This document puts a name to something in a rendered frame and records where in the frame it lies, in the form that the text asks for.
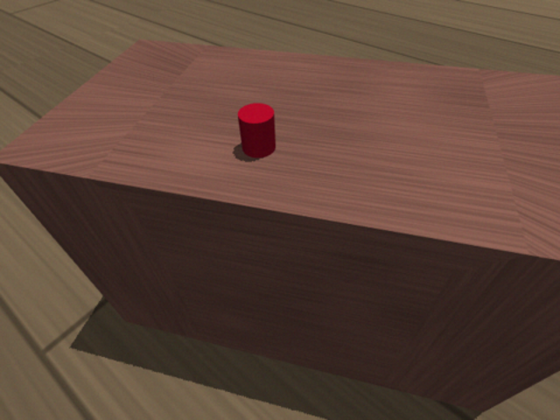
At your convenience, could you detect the can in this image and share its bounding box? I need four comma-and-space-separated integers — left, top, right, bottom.
238, 103, 276, 158

